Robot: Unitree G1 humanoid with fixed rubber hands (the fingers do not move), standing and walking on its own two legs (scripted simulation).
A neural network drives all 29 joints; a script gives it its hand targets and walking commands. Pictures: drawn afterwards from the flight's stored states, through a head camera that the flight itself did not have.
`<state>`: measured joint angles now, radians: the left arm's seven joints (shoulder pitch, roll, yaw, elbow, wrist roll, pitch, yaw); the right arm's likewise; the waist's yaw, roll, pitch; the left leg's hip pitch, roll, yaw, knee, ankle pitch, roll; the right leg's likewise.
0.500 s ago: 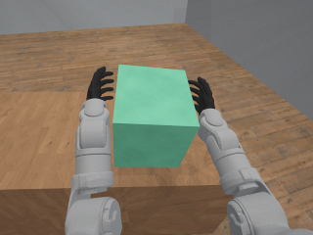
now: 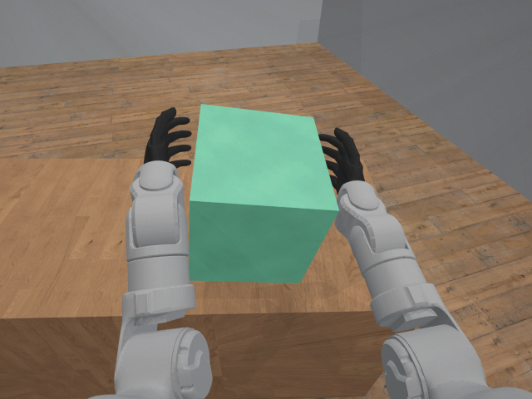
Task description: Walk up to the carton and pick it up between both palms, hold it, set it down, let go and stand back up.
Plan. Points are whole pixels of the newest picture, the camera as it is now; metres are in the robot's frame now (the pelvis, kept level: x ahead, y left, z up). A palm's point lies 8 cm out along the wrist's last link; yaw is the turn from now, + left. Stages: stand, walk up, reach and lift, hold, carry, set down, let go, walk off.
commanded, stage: hold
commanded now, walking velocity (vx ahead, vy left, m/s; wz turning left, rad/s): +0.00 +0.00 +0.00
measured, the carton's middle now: (252, 197) +0.38 +0.02 +0.13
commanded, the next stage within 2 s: none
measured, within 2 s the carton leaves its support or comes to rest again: neither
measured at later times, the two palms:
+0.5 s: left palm (157, 173) +0.36 +0.15 +0.20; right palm (345, 180) +0.36 -0.12 +0.17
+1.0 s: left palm (157, 170) +0.36 +0.15 +0.20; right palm (346, 177) +0.36 -0.12 +0.18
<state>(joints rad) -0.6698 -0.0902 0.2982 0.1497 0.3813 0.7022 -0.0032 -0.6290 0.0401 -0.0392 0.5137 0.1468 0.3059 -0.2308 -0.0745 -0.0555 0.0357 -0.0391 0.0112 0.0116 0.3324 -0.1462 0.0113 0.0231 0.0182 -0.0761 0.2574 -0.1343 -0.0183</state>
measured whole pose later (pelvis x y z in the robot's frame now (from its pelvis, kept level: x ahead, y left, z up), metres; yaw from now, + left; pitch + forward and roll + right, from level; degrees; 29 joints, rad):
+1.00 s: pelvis +0.01 -0.01 +0.00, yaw +0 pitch -10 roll -1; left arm -0.60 -0.09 0.29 0.05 0.39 0.73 -0.03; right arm -0.60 0.03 0.02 0.46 0.19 0.30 -0.26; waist -0.07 -0.07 0.05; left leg 0.00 0.02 0.00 0.35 -0.17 0.00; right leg 0.07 0.03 -0.09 0.26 -0.16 -0.03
